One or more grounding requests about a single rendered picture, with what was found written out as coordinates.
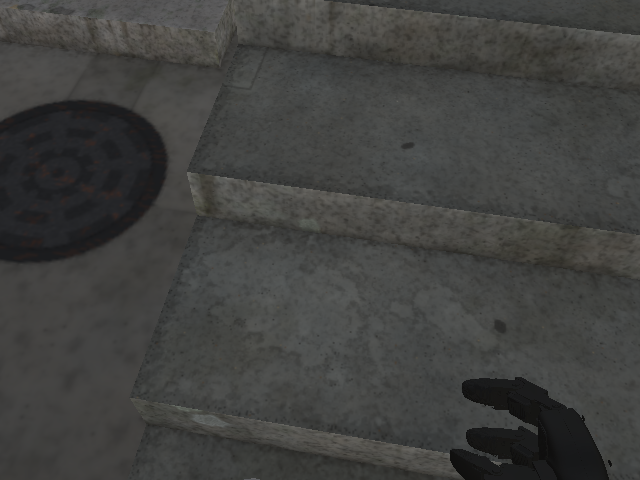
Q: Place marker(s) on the right robot hand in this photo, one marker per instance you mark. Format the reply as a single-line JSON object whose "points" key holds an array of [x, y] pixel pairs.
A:
{"points": [[563, 449]]}

